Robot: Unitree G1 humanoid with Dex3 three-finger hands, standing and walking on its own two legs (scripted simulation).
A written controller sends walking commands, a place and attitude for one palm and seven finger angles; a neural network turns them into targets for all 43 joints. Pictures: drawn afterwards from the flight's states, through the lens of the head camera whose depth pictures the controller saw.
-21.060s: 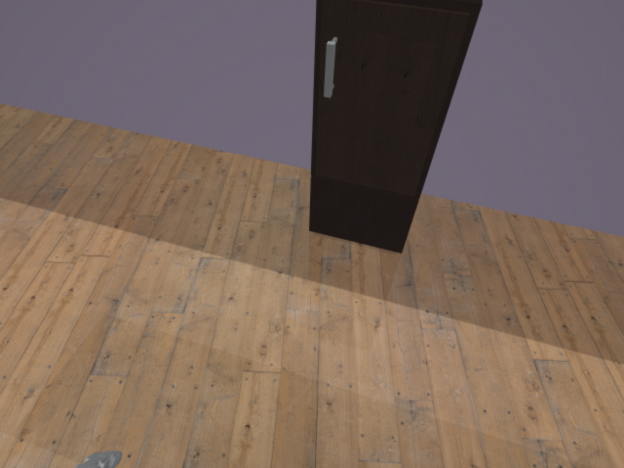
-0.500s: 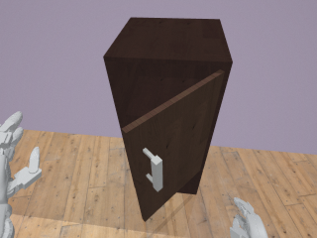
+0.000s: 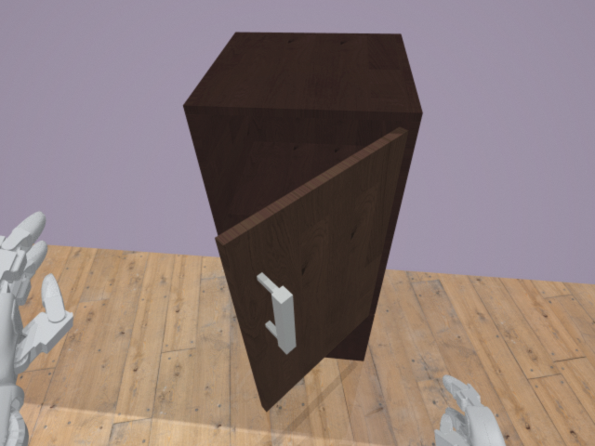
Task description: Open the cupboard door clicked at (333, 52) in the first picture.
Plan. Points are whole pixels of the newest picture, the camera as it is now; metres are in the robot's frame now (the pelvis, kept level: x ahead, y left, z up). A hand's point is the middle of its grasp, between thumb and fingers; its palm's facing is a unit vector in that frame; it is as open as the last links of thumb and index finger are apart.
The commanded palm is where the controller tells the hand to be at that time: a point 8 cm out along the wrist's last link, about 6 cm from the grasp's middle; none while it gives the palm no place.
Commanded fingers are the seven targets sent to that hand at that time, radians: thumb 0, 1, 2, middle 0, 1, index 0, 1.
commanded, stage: step back with the hand held close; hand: left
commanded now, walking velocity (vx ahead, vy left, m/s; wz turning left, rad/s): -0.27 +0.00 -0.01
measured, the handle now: (276, 314) +0.31 +0.08 -0.01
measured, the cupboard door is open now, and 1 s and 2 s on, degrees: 49 49 49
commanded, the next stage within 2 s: stop stepping back and stand still in 1.20 s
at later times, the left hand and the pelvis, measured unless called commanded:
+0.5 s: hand (31, 360) +0.15 +0.28 +0.15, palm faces +0.36 -0.79 -0.50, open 7.4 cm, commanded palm +0.09 +0.32 +0.17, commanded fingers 0.00 0.90 0.90 -0.20 -0.30 -0.20 -0.30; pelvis -0.06 +0.02 -0.01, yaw -1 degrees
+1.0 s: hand out of the picture +0.08 +0.31 +0.15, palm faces +0.42 -0.78 -0.46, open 7.4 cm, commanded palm +0.00 +0.34 +0.17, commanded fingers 0.00 0.90 0.90 -0.20 -0.30 -0.20 -0.30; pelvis -0.13 +0.04 -0.02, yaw +1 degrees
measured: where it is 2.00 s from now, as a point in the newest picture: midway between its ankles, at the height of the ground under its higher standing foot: outside the picture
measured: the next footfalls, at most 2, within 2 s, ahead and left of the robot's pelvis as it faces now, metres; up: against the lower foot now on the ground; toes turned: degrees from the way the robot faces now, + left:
right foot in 1.32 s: -0.26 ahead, -0.06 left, +0.00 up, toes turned -6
left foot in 1.44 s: -0.09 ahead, +0.10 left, +0.00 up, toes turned -6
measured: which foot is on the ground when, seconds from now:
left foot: down 0.00-1.00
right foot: down 0.00-0.96, up 0.98-1.00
